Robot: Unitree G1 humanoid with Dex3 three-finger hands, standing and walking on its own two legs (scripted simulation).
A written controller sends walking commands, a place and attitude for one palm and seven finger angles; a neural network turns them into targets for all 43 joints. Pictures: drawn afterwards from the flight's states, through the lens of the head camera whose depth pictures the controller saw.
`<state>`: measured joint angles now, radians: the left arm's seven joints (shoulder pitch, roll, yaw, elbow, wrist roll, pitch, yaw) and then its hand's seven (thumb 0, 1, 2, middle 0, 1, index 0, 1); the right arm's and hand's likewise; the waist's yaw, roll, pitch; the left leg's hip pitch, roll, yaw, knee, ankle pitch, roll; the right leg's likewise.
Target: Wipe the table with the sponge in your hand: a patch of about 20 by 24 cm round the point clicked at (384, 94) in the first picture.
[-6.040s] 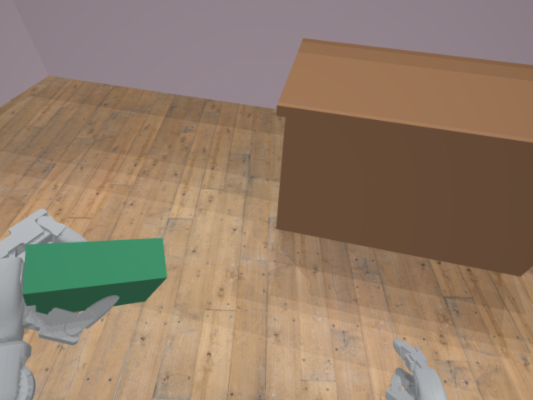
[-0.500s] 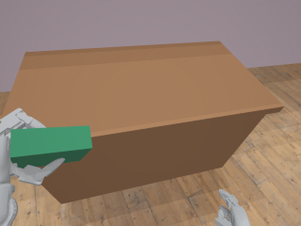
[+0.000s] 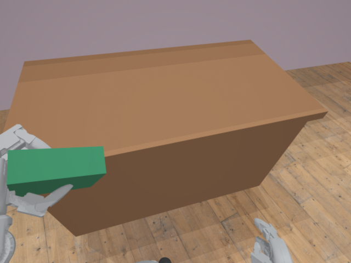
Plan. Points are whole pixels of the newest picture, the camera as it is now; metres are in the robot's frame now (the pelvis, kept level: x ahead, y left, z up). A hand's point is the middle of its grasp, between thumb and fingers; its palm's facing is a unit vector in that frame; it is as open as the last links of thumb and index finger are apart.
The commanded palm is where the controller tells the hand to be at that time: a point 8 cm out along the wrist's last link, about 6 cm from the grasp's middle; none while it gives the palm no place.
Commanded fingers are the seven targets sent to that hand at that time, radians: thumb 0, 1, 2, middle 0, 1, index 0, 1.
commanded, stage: look again from close up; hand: left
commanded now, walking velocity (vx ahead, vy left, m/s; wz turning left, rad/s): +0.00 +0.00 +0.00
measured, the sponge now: (71, 170) +0.23 +0.21 +0.14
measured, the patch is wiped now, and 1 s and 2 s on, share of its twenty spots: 0.00 0.00 0.00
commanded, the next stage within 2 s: shuffle to correct the standing spot in 0.06 s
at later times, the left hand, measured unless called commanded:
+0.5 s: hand (41, 150) +0.26 +0.27 +0.16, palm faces +0.32 -0.85 -0.43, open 9.3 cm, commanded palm +0.21 +0.30 +0.18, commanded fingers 0.00 0.10 1.30 -1.20 -1.60 -1.20 -1.60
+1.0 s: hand (82, 111) +0.36 +0.23 +0.16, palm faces +0.34 -0.81 -0.48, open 9.3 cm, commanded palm +0.30 +0.27 +0.18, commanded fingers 0.00 0.10 1.30 -1.20 -1.60 -1.20 -1.60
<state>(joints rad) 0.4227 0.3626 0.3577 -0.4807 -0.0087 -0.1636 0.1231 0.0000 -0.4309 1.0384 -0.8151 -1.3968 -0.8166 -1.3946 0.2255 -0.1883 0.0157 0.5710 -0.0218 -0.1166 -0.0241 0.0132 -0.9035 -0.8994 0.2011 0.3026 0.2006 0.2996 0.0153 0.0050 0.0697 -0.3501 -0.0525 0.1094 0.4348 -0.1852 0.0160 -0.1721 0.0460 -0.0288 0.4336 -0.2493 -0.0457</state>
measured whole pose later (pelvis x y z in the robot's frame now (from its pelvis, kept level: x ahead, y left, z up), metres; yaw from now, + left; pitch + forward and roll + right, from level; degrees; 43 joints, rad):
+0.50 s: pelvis +0.03 +0.04 +0.00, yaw -4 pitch +0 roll -2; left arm 0.46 0.39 0.36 -0.48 -0.03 -0.17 0.12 0.00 -0.43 1.04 -0.82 -1.40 -0.82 -1.39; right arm 0.24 -0.19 0.02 0.60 -0.02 -0.08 -0.04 0.01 -0.90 -0.90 0.20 0.30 0.20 0.30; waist 0.02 0.02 0.02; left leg -0.36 -0.04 0.06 0.61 -0.27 0.03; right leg -0.16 0.04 -0.05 0.47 -0.32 -0.06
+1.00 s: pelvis +0.13 +0.00 -0.02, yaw -3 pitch +0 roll -2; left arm 0.45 0.42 0.41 -0.49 -0.02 -0.23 0.12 0.00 -0.43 1.04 -0.82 -1.40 -0.82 -1.39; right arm 0.26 -0.20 0.01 0.62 0.00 -0.13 -0.05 0.01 -0.90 -0.90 0.20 0.30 0.20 0.30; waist 0.00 0.02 0.06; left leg -0.31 0.03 0.01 0.80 -0.43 0.02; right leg -0.36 -0.02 -0.11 0.56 -0.19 -0.04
